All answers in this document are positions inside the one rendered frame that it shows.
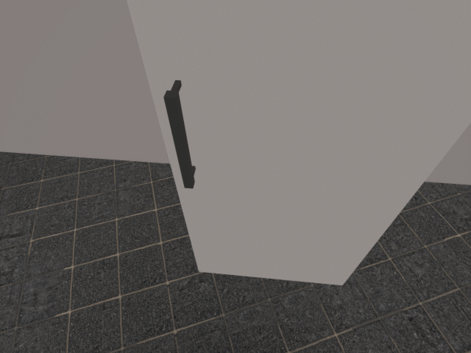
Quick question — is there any fridge door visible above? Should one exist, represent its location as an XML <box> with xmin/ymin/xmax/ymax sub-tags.
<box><xmin>127</xmin><ymin>0</ymin><xmax>471</xmax><ymax>285</ymax></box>

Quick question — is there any handle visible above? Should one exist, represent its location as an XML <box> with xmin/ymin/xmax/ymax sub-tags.
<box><xmin>164</xmin><ymin>80</ymin><xmax>196</xmax><ymax>188</ymax></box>

